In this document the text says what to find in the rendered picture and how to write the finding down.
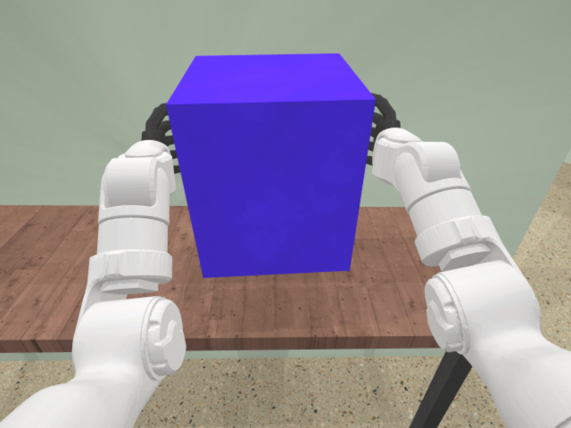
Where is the robot left upper arm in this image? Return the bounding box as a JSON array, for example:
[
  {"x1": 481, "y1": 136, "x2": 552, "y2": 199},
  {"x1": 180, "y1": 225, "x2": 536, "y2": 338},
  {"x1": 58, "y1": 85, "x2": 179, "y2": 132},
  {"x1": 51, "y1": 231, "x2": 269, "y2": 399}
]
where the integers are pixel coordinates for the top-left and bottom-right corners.
[{"x1": 0, "y1": 296, "x2": 186, "y2": 428}]

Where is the table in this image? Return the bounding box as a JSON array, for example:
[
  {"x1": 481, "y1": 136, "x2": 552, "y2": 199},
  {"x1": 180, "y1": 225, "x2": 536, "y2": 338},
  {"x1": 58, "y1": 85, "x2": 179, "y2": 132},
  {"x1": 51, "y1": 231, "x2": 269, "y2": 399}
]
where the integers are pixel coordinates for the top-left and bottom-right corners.
[{"x1": 0, "y1": 205, "x2": 473, "y2": 428}]

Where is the robot left forearm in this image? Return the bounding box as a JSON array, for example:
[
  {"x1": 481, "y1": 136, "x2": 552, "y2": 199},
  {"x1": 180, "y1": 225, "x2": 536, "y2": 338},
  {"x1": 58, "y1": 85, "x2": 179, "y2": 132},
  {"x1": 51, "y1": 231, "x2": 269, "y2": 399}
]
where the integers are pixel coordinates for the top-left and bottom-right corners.
[{"x1": 72, "y1": 140, "x2": 176, "y2": 372}]

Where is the carton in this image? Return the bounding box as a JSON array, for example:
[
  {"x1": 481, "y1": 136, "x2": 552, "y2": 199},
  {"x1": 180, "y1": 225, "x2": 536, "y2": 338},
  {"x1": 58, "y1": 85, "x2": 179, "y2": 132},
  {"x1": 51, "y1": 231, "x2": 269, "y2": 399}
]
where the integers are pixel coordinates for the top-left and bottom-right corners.
[{"x1": 166, "y1": 53, "x2": 376, "y2": 278}]

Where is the right robot hand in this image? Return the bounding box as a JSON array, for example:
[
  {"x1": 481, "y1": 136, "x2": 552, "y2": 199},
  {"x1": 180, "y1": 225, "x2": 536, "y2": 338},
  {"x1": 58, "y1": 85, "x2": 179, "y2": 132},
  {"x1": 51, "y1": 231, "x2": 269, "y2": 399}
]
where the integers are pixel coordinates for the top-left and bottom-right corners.
[{"x1": 366, "y1": 93, "x2": 401, "y2": 166}]

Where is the left robot hand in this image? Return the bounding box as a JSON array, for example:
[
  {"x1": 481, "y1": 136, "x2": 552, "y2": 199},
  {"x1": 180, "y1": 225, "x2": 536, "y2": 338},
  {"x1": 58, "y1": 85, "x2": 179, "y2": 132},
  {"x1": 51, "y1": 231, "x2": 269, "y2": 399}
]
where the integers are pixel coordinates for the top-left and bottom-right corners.
[{"x1": 141, "y1": 103, "x2": 180, "y2": 174}]

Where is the robot right forearm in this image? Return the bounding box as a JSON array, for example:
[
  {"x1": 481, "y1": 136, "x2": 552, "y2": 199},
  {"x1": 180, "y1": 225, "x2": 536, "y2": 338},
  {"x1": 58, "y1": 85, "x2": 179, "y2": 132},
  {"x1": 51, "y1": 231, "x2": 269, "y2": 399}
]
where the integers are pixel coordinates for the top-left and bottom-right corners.
[{"x1": 372, "y1": 128, "x2": 542, "y2": 330}]

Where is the robot right upper arm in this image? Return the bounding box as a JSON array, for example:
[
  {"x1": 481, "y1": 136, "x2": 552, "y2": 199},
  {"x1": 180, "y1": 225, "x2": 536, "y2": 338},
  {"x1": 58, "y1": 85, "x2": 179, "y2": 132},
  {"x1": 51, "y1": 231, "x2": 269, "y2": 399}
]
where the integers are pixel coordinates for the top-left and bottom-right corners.
[{"x1": 425, "y1": 260, "x2": 571, "y2": 428}]

